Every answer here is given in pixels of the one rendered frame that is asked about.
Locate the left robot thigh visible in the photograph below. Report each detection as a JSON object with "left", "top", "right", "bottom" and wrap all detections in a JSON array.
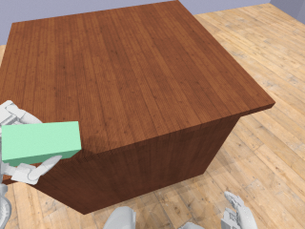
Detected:
[{"left": 103, "top": 206, "right": 136, "bottom": 229}]

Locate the right robot hand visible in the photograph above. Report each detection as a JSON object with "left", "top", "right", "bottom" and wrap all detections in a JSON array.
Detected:
[{"left": 220, "top": 191, "right": 258, "bottom": 229}]

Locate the sponge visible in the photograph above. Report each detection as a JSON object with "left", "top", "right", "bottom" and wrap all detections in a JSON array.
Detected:
[{"left": 1, "top": 121, "right": 82, "bottom": 167}]

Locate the table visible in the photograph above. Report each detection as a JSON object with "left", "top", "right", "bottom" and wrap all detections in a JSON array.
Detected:
[{"left": 0, "top": 0, "right": 276, "bottom": 215}]

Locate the robot left forearm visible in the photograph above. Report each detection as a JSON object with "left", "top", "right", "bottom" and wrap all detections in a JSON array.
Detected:
[{"left": 0, "top": 183, "right": 12, "bottom": 229}]

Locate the left robot hand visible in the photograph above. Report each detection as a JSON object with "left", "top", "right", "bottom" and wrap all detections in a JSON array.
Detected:
[{"left": 0, "top": 100, "right": 62, "bottom": 185}]

